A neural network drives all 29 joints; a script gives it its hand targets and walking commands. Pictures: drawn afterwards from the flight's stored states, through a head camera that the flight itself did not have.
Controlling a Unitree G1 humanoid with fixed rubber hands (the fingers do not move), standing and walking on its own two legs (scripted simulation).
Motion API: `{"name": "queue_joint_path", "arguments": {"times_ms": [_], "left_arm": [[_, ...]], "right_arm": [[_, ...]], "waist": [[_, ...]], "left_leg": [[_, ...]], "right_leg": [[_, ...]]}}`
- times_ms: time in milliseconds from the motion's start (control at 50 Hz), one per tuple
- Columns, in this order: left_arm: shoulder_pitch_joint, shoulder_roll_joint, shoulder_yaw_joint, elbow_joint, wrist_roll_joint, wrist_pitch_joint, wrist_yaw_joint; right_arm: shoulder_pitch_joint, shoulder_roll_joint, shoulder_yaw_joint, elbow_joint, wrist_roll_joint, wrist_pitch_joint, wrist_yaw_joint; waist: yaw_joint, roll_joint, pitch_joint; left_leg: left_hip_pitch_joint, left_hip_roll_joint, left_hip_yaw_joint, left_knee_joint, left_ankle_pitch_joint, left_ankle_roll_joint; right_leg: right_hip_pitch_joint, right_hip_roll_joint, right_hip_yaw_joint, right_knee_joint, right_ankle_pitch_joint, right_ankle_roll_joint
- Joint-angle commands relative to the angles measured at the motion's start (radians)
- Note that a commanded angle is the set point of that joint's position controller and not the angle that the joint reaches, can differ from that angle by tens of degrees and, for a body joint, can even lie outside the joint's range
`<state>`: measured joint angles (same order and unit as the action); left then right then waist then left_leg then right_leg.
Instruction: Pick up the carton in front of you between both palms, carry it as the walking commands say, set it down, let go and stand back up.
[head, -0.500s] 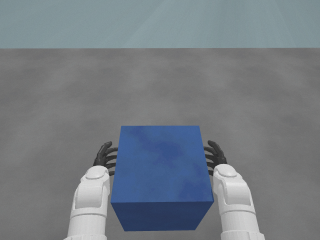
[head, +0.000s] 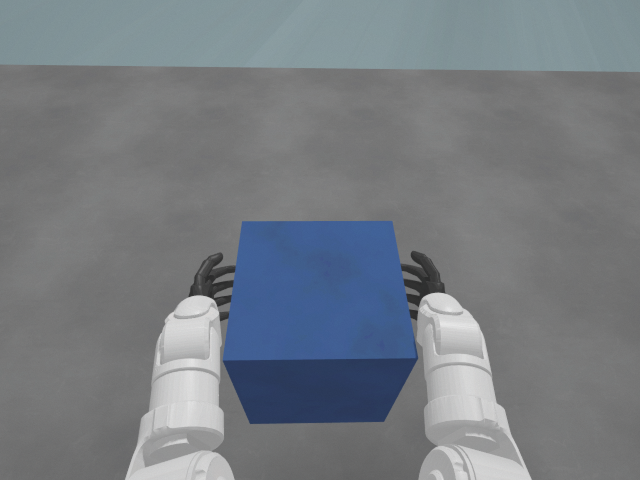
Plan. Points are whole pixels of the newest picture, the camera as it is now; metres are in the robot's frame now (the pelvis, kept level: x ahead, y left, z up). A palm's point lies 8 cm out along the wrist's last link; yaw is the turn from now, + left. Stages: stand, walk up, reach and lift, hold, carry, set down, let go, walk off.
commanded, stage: set down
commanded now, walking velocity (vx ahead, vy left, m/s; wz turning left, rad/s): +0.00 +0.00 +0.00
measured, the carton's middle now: (317, 327) +0.33 +0.00 -0.04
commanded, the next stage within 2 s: none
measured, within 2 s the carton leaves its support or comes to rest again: neither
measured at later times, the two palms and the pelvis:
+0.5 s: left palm (232, 335) +0.39 +0.15 -0.18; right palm (395, 338) +0.38 -0.15 -0.18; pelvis -0.03 +0.00 -0.10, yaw -1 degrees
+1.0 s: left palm (242, 346) +0.44 +0.16 -0.32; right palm (378, 347) +0.43 -0.14 -0.32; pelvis -0.04 +0.00 -0.23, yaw -2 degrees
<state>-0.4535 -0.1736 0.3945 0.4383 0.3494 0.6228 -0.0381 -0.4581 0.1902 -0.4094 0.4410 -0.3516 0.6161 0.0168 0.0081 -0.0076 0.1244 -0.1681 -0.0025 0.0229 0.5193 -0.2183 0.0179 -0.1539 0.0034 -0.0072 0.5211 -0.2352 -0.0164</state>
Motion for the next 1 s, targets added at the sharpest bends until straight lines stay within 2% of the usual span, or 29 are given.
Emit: {"name": "queue_joint_path", "arguments": {"times_ms": [0,100,160,240,320,380,440,480,520,600,680,800,980], "left_arm": [[-0.694,-0.761,-0.316,0.158,-0.105,-0.091,-0.191],[-0.693,-0.589,-0.102,0.272,0.021,-0.154,-0.165],[-0.675,-0.53,-0.064,0.276,0.054,-0.218,-0.155],[-0.701,-0.582,-0.137,0.27,0.023,-0.329,-0.16],[-0.778,-0.691,-0.31,0.233,-0.068,-0.434,-0.181],[-0.847,-0.741,-0.468,0.14,-0.15,-0.468,-0.184],[-0.873,-0.771,-0.575,0.063,-0.208,-0.459,-0.176],[-0.863,-0.79,-0.598,0.06,-0.22,-0.435,-0.18],[-0.851,-0.81,-0.586,0.092,-0.217,-0.403,-0.192],[-0.843,-0.826,-0.509,0.184,-0.19,-0.347,-0.216],[-0.859,-0.802,-0.441,0.241,-0.168,-0.333,-0.217],[-0.937,-0.758,-0.429,0.254,-0.177,-0.355,-0.195],[-1.101,-0.713,-0.483,0.215,-0.249,-0.355,-0.157]], "right_arm": [[-0.668,0.782,0.316,0.162,0.098,-0.077,0.187],[-0.667,0.628,0.088,0.261,-0.031,-0.145,0.141],[-0.666,0.581,0.069,0.254,-0.043,-0.207,0.131],[-0.707,0.638,0.17,0.242,0.01,-0.323,0.132],[-0.779,0.752,0.337,0.21,0.092,-0.429,0.139],[-0.845,0.803,0.501,0.114,0.174,-0.467,0.135],[-0.868,0.825,0.603,0.039,0.232,-0.459,0.129],[-0.856,0.836,0.626,0.037,0.247,-0.435,0.133],[-0.84,0.85,0.613,0.064,0.241,-0.404,0.145],[-0.838,0.862,0.534,0.151,0.209,-0.351,0.18],[-0.872,0.84,0.468,0.195,0.187,-0.336,0.191],[-0.956,0.799,0.447,0.213,0.199,-0.356,0.17],[-1.116,0.764,0.494,0.188,0.266,-0.355,0.128]], "waist": [[-0.002,0.001,-0.181],[-0.003,0.011,-0.193],[0.009,0.009,-0.253],[0.021,0.012,-0.417],[0.016,-0.005,-0.699],[0.014,0.006,-1.041],[0.011,0.017,-1.28],[0.01,0.023,-1.304],[0.009,0.023,-1.245],[0.014,0.019,-1.095],[0.015,0.008,-1.059],[0.016,0.001,-1.131],[0.024,0.012,-1.307]], "left_leg": [[-0.042,-0.068,-0.09,-0.037,-0.25,0.031],[-0.196,-0.075,-0.077,0.061,-0.217,0.026],[-0.286,-0.088,-0.06,0.133,-0.12,0.022],[-0.384,-0.119,-0.061,0.245,0.003,0.014],[-0.457,-0.13,-0.063,0.377,0.12,0.007],[-0.453,-0.137,-0.064,0.489,0.267,-0.003],[-0.474,-0.14,-0.065,0.576,0.347,-0.014],[-0.533,-0.142,-0.062,0.611,0.324,-0.02],[-0.626,-0.143,-0.057,0.629,0.248,-0.026],[-0.8,-0.139,-0.047,0.664,0.121,-0.022],[-0.916,-0.142,-0.045,0.722,0.107,-0.017],[-1.034,-0.15,-0.037,0.834,0.125,-0.026],[-1.111,-0.156,-0.012,0.996,0.116,-0.041]], "right_leg": [[-0.108,0.066,0.089,-0.063,-0.251,-0.032],[-0.258,0.084,0.07,0.044,-0.196,-0.017],[-0.35,0.098,0.058,0.112,-0.123,0.001],[-0.45,0.122,0.055,0.226,-0.018,0.009],[-0.509,0.136,0.057,0.357,0.104,0.02],[-0.534,0.148,0.05,0.473,0.243,0.031],[-0.602,0.158,0.042,0.564,0.303,0.039],[-0.68,0.164,0.04,0.599,0.272,0.044],[-0.764,0.165,0.036,0.619,0.205,0.044],[-0.935,0.16,0.026,0.656,0.083,0.039],[-1.057,0.16,0.016,0.715,0.064,0.037],[-1.184,0.169,0.004,0.833,0.077,0.043],[-1.29,0.182,-0.024,1.001,0.053,0.056]]}}
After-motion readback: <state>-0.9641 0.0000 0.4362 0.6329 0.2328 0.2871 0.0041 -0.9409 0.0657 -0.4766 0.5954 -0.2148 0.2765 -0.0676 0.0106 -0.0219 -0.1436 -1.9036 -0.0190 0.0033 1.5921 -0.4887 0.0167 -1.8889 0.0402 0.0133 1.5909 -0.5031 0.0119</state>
